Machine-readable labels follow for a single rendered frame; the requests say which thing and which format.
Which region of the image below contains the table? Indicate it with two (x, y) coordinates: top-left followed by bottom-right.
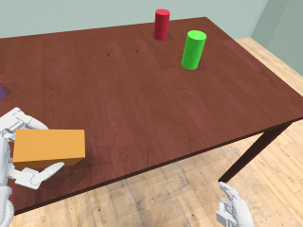
(0, 16), (303, 216)

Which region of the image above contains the sponge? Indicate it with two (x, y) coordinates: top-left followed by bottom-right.
(12, 129), (85, 170)

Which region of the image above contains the right robot hand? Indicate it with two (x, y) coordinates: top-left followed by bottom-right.
(216, 182), (255, 227)

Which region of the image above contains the left robot hand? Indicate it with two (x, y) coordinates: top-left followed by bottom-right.
(0, 107), (64, 190)

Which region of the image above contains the robot left forearm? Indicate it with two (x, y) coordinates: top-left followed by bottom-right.
(0, 185), (15, 227)

